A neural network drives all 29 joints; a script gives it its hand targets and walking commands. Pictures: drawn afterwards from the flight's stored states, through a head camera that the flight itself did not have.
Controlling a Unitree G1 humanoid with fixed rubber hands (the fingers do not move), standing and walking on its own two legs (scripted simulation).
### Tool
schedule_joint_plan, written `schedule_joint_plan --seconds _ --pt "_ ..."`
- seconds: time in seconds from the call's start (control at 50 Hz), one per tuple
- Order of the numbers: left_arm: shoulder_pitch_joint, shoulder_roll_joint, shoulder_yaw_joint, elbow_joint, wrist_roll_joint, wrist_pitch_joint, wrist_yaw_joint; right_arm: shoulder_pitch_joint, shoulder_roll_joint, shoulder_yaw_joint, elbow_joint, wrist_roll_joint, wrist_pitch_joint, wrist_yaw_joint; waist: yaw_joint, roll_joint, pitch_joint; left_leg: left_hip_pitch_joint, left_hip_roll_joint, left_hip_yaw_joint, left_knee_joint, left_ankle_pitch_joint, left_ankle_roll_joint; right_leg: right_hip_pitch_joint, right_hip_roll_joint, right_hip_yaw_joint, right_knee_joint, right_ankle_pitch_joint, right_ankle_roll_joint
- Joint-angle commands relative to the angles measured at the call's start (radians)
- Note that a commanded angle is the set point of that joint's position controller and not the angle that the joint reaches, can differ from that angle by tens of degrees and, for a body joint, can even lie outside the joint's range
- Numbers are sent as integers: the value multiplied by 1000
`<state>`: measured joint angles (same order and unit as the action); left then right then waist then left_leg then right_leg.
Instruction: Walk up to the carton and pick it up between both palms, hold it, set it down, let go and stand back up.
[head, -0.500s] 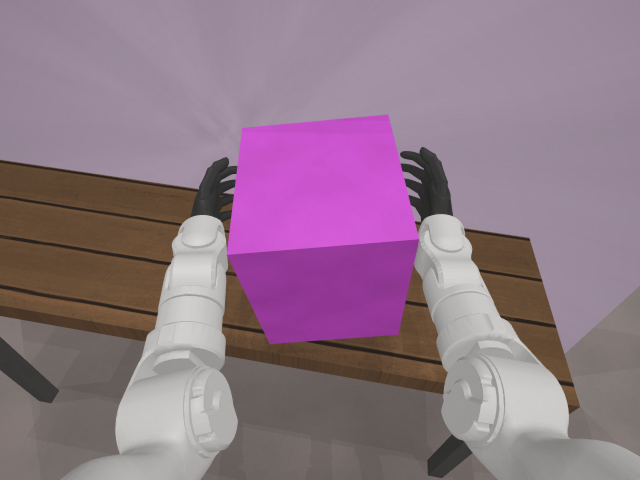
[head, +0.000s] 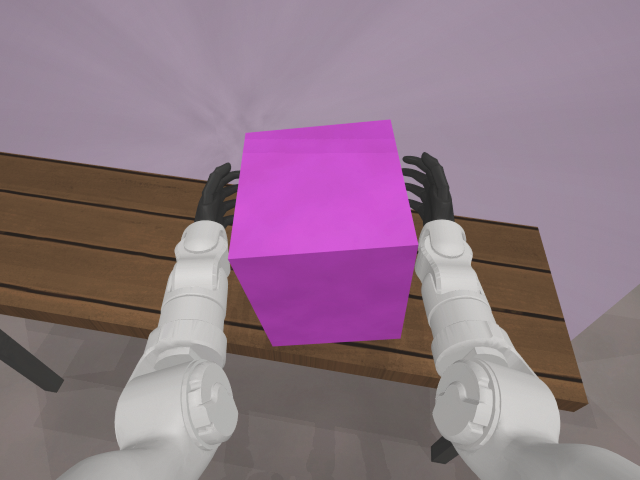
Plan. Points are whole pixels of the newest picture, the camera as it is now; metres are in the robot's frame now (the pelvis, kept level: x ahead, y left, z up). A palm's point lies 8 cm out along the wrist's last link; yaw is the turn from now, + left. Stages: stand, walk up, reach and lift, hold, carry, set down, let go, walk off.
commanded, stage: set down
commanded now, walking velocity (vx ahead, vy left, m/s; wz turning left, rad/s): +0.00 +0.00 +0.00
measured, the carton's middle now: (327, 241) +0.42 +0.01 +0.04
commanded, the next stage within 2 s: none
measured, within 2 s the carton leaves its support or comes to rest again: rests again in 1.36 s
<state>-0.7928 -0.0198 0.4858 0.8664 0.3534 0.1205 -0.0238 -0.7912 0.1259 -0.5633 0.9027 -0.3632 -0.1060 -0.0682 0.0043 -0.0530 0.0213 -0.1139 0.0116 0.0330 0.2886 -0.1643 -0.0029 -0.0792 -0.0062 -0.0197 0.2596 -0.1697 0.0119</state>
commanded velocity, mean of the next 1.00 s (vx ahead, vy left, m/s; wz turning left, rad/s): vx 0.00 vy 0.00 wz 0.00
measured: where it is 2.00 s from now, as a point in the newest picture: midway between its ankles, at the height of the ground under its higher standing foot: outside the picture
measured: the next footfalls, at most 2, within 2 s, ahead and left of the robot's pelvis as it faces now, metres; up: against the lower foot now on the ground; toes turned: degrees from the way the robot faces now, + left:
none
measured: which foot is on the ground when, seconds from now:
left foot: down 0.00-1.00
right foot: down 0.00-1.00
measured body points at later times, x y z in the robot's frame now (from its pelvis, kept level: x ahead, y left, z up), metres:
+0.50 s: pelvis +0.00 +0.00 +0.00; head +0.03 +0.02 +0.45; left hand +0.42 +0.16 +0.07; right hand +0.42 -0.13 +0.09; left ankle -0.01 +0.11 -0.75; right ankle -0.02 -0.12 -0.75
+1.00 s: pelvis +0.00 +0.00 +0.00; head +0.04 +0.02 +0.45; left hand +0.42 +0.16 +0.06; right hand +0.42 -0.13 +0.09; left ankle -0.01 +0.11 -0.75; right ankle -0.02 -0.12 -0.75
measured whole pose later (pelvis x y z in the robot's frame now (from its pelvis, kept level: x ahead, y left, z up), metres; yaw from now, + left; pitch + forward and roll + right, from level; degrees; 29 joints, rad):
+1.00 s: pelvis +0.00 +0.00 +0.00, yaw -1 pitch +3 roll +0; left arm -0.80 -0.04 0.58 0.93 0.42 0.00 -0.04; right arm -0.76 0.17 -0.66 0.85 -0.49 -0.15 -0.04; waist 0.01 -0.05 0.01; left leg -0.19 0.02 0.05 0.30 -0.16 0.00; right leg -0.16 0.00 -0.01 0.27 -0.16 0.01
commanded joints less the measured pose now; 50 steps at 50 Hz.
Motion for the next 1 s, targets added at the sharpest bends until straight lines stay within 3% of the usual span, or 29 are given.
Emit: schedule_joint_plan --seconds 0.0,0.26,0.5,0.7,0.98 --pt "-691 -449 -247 -114 -23 -88 -105 -529 497 252 -26 -35 -40 137 -3 72 -516 133 -16 113 29 372 -54 173 28 -86 54 396 55" --pt "-680 -448 -223 -74 -11 -131 -97 -497 528 226 -8 -83 -54 142 2 80 -558 142 -10 112 59 458 -54 122 32 -87 66 424 52" --pt "-678 -445 -212 -40 -3 -189 -96 -476 550 225 -3 -111 -87 138 5 70 -576 72 -11 115 49 409 -43 152 21 -76 81 455 55" --pt "-652 -437 -164 2 31 -203 -106 -452 545 194 6 -133 -83 139 10 59 -517 43 -9 118 25 334 -31 151 16 -71 68 390 55" --pt "-584 -436 -121 -9 75 -192 -108 -406 532 161 -14 -157 -78 147 18 67 -467 91 -5 119 37 368 -28 88 24 -83 45 317 52"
